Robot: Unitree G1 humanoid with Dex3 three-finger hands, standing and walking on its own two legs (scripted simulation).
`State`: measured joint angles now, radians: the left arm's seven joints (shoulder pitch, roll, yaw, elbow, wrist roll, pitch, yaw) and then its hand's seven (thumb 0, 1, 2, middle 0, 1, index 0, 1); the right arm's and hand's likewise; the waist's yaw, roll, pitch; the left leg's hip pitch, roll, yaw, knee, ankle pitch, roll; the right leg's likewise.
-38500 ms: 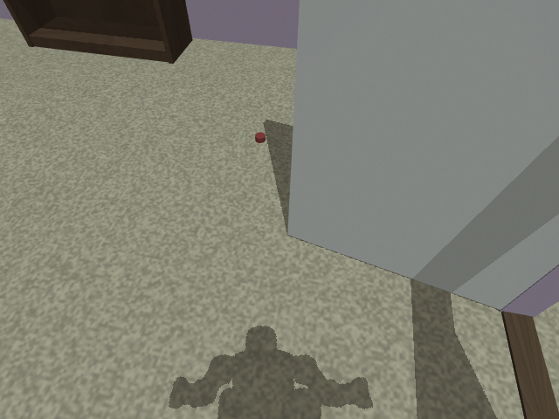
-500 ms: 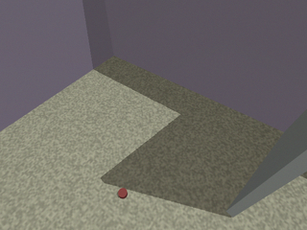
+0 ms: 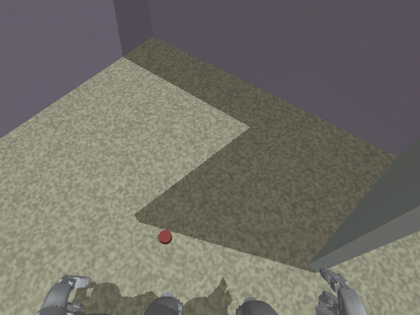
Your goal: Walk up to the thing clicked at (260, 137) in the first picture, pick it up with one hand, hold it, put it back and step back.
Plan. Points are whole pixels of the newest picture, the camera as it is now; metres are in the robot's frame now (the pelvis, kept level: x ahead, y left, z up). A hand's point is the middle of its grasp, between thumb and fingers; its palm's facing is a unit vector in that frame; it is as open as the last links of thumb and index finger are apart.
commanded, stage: rise first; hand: left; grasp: from above
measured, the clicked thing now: (165, 237) +0.45 +0.18 -0.72
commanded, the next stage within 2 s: none
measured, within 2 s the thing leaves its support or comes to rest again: neither
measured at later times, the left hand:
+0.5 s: hand out of the picture +0.13 +0.26 -0.20, palm faces -0.23 -0.84 -0.48, open 14.1 cm
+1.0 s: hand (121, 271) +0.26 +0.27 -0.40, palm faces -0.46 -0.36 -0.81, open 14.2 cm
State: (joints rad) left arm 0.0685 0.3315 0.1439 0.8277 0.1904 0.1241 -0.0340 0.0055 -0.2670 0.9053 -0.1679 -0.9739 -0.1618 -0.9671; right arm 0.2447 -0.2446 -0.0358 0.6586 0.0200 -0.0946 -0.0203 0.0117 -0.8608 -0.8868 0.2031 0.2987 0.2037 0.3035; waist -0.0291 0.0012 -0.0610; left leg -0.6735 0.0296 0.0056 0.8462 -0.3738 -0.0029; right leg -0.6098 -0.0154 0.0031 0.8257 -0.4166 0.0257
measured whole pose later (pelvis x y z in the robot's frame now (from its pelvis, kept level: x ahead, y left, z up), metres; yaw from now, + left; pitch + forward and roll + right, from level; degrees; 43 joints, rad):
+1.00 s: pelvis -0.07 -0.01 -0.25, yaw -2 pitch +34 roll -3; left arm -0.37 0.48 0.08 0.86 0.82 -0.11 0.19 0.00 -0.55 1.03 -0.09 -1.05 -0.07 -1.06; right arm 0.06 -0.28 -0.05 0.70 -0.01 -0.16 0.04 0.01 -0.89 -0.89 0.20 0.30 0.20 0.30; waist -0.03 0.02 -0.17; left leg -1.88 0.04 -0.07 1.91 -0.63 -0.02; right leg -1.80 0.01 -0.02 1.92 -0.71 0.01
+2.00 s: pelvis -0.08 -0.01 -0.39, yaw -8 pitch +34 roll -7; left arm -0.91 0.70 0.11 1.40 1.23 -0.19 0.41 0.00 -0.53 1.00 -0.10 -1.02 -0.09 -1.01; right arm 0.09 -0.23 0.03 0.78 -0.14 -0.05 0.11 0.00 -0.91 -0.90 0.20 0.30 0.20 0.30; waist -0.19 -0.02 -0.05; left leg -2.31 0.05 -0.15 2.35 -0.65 -0.02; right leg -2.20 0.06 -0.07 2.31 -0.72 0.03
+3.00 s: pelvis -0.08 +0.00 -0.41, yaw -11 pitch +32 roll -9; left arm -0.97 0.83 0.12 1.48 1.24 -0.20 0.42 0.00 -0.48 0.95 -0.15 -1.00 -0.15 -0.99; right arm 0.13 -0.27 0.13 0.74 -0.17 -0.06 0.13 0.00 -0.91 -0.90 0.20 0.30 0.20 0.30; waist -0.26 -0.05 0.02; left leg -2.36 0.05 -0.21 2.44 -0.65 -0.03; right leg -2.23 0.07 -0.11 2.37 -0.71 0.04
